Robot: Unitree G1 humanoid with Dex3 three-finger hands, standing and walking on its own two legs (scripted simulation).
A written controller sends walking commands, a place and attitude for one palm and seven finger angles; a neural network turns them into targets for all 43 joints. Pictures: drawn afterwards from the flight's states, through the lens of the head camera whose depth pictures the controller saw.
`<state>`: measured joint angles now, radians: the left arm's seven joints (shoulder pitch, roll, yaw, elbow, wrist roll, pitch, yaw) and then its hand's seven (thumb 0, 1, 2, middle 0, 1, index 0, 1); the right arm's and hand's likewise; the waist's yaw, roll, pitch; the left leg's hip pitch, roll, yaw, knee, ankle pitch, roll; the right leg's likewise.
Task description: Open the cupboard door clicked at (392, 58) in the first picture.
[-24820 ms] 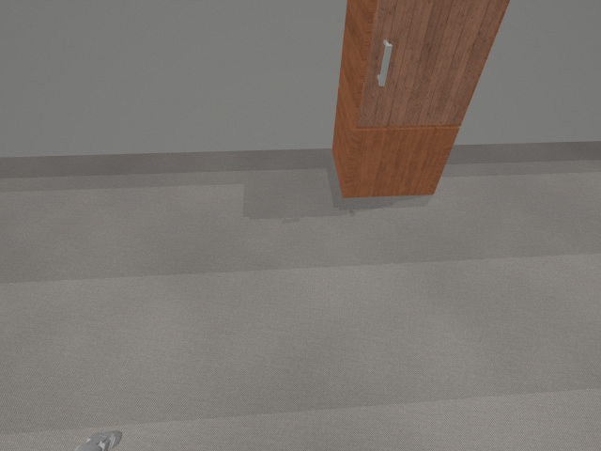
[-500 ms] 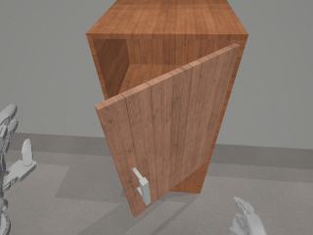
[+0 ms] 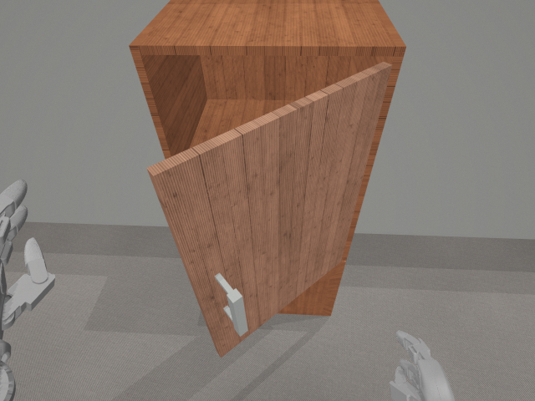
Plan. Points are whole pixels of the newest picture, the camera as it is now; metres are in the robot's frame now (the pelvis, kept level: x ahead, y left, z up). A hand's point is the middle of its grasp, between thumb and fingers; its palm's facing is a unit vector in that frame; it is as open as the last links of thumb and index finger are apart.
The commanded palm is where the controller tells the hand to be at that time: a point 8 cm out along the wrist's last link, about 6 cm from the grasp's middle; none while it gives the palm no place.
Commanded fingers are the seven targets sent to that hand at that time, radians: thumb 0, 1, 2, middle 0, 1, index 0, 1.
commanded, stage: step back with the hand held close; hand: left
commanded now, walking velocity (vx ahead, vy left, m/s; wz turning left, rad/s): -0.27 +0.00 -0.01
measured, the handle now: (231, 305) +0.30 +0.10 -0.08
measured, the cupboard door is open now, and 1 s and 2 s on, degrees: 42 42 42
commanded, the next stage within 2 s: stop stepping back and stand still in 1.16 s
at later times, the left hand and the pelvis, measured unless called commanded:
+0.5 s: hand (6, 335) +0.14 +0.29 +0.15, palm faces +0.46 -0.74 -0.49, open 7.4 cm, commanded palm +0.08 +0.32 +0.17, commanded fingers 0.00 0.90 0.90 -0.20 -0.30 -0.20 -0.30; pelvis -0.06 +0.02 -0.02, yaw -1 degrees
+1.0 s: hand (29, 391) +0.10 +0.23 +0.15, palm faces +0.30 -0.81 -0.51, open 7.4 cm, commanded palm +0.02 +0.29 +0.17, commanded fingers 0.00 0.90 0.90 -0.20 -0.30 -0.20 -0.30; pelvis -0.13 -0.01 +0.00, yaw -1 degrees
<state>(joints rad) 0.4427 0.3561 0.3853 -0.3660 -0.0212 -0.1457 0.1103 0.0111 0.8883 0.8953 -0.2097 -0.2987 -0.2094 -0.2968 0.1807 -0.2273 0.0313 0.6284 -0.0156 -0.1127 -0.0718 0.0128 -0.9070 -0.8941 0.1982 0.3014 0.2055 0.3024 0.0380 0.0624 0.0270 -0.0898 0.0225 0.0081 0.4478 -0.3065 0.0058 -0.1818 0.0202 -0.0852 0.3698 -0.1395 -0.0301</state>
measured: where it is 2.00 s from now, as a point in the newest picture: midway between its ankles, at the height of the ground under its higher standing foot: outside the picture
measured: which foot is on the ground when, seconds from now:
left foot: down 0.00-0.94, up 0.96-1.00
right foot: down 0.00-0.62, up 0.64-0.82, down 0.84-1.00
